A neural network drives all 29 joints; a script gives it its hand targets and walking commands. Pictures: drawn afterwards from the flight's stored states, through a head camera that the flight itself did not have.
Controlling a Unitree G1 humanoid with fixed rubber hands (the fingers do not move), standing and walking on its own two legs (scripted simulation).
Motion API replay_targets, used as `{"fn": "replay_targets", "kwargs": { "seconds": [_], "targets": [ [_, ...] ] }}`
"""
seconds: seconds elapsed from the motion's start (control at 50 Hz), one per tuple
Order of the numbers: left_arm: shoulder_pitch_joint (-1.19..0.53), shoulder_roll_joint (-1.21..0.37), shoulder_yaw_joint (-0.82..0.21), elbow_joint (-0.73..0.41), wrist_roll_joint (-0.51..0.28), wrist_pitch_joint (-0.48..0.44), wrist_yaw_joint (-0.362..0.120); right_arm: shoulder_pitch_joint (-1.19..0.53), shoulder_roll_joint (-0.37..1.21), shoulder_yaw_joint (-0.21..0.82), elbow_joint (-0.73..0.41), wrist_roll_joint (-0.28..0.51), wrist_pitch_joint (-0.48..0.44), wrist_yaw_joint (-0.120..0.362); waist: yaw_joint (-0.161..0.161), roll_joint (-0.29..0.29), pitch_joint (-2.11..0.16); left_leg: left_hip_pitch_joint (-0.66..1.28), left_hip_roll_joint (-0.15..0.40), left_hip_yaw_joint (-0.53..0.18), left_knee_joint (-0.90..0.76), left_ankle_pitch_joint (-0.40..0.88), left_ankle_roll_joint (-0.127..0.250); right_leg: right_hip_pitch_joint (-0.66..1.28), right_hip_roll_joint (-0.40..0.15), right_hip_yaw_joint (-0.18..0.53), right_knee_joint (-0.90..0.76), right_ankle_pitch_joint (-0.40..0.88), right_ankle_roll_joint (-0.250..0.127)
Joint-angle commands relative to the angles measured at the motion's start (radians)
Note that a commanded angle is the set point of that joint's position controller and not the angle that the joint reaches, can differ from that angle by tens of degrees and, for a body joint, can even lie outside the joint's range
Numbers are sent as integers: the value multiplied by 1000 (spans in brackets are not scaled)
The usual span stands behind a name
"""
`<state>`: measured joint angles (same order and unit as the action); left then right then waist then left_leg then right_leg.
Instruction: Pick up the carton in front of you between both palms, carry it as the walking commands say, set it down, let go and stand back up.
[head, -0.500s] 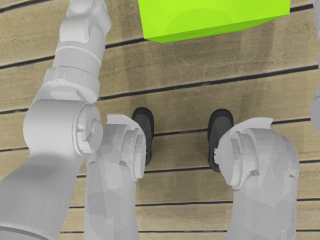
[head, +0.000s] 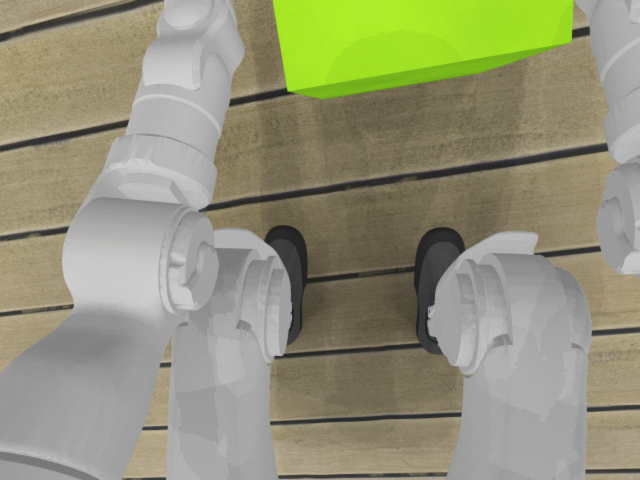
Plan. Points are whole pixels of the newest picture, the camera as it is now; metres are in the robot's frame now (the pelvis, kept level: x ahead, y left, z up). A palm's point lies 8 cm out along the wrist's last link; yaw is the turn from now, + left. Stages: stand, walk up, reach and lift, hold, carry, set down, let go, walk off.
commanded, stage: reach and lift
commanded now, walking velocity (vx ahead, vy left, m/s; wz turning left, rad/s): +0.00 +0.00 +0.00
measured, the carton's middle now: out of the picture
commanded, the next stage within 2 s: none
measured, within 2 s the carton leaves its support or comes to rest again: leaves its support in 0.34 s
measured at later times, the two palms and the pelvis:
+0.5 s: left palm out of the picture +0.55 +0.11 -0.12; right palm out of the picture +0.55 -0.19 -0.14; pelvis +0.01 +0.00 +0.00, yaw -1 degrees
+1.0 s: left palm out of the picture +0.50 +0.11 +0.06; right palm out of the picture +0.50 -0.19 +0.06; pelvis +0.00 +0.01 +0.12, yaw -4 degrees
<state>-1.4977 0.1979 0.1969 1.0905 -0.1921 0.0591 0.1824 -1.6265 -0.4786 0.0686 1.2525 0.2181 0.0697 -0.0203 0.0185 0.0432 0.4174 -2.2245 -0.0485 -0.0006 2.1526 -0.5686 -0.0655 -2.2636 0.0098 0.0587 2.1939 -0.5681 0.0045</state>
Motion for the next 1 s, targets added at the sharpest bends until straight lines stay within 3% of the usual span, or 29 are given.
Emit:
{"fn": "replay_targets", "kwargs": {
  "seconds": [0.0, 0.04, 0.06, 0.1, 0.14, 0.18, 0.3, 0.36, 0.42, 0.46, 0.5, 0.6, 0.68, 0.74, 0.84, 0.9, 0.98],
  "targets": [
    [-312, -59, 9, -93, 42, -6, -13, -362, 95, 5, -89, -15, -4, 25, 17, -118, -1167, 573, -47, 84, -126, 281, 7, 605, 16, -43, -185, 256, 14],
    [-381, -277, 1, -105, 94, 12, -60, -413, 357, 33, -94, -40, 14, 81, 41, -117, -1143, 594, -63, 90, -119, 275, 11, 590, 35, -47, -182, 240, 14],
    [-447, -466, -34, -115, 104, 24, -108, -464, 556, 58, -112, -53, 24, 127, 33, -120, -1122, 569, -75, 90, -111, 271, 17, 581, 49, -48, -177, 246, 7],
    [-513, -700, -39, -141, 134, 60, -197, -456, 799, 43, -127, -92, 56, 209, 19, -120, -1065, 528, -89, 94, -97, 250, 20, 544, 66, -54, -166, 252, 0],
    [-513, -801, -35, -162, 157, 94, -260, -416, 920, 16, -155, -104, 83, 263, 14, -108, -1031, 485, -95, 106, -86, 237, 31, 506, 77, -68, -162, 251, -5],
    [-493, -864, -36, -180, 158, 112, -289, -383, 987, 15, -188, -104, 97, 288, 9, -100, -1037, 463, -99, 108, -78, 257, 43, 484, 82, -77, -158, 276, -9],
    [-497, -1027, -159, -288, 58, 132, -296, -425, 1111, 114, -403, -22, 109, 278, -7, -81, -1395, 556, -104, 121, -57, 431, 44, 673, 88, -86, -142, 483, -8],
    [-510, -1114, -249, -386, -6, 153, -288, -467, 1174, 181, -581, 11, 123, 248, -29, -117, -1720, 597, -114, 131, -65, 525, 34, 923, 94, -96, -143, 651, -3],
    [-546, -1167, -297, -491, -18, 183, -292, -443, 1238, 193, -687, -10, 164, 222, -59, -168, -1917, 514, -125, 142, -107, 513, 20, 1127, 102, -102, -160, 761, 5],
    [-580, -1175, -325, -546, 0, 206, -293, -383, 1295, 175, -665, -49, 199, 212, -68, -161, -1914, 482, -134, 146, -140, 471, 17, 1101, 109, -114, -188, 711, 11],
    [-555, -1159, -317, -536, 35, 225, -293, -307, 1321, 149, -606, -91, 228, 206, -69, -147, -1809, 479, -137, 143, -184, 388, 22, 1006, 116, -127, -243, 579, 15],
    [-416, -1157, -157, -395, 200, 262, -293, -206, 1395, 18, -428, -197, 271, 244, 5, -145, -1498, 490, -140, 127, -326, 167, 39, 702, 133, -132, -392, 220, 14],
    [-385, -1114, -21, -320, 315, 284, -299, -186, 1381, -118, -318, -288, 290, 273, 40, -149, -1347, 498, -134, 116, -420, 69, 57, 600, 141, -123, -485, 58, 4],
    [-390, -1141, -21, -331, 333, 291, -310, -174, 1368, -176, -307, -335, 289, 278, 17, -120, -1381, 546, -133, 106, -476, 62, 50, 634, 143, -124, -533, 56, -4],
    [-383, -1235, -111, -371, 284, 303, -334, -155, 1379, -190, -358, -363, 286, 276, -45, -41, -1520, 657, -135, 97, -543, 105, 22, 739, 142, -139, -592, 134, -15],
    [-344, -1289, -170, -403, 258, 319, -347, -136, 1416, -136, -423, -344, 299, 285, -54, -20, -1619, 736, -136, 95, -572, 162, 13, 815, 143, -143, -619, 199, -11],
    [-268, -1327, -242, -450, 227, 337, -361, -87, 1478, -32, -507, -293, 320, 295, -45, -39, -1703, 804, -137, 95, -611, 235, 12, 938, 147, -139, -653, 285, 2]
  ]
}}
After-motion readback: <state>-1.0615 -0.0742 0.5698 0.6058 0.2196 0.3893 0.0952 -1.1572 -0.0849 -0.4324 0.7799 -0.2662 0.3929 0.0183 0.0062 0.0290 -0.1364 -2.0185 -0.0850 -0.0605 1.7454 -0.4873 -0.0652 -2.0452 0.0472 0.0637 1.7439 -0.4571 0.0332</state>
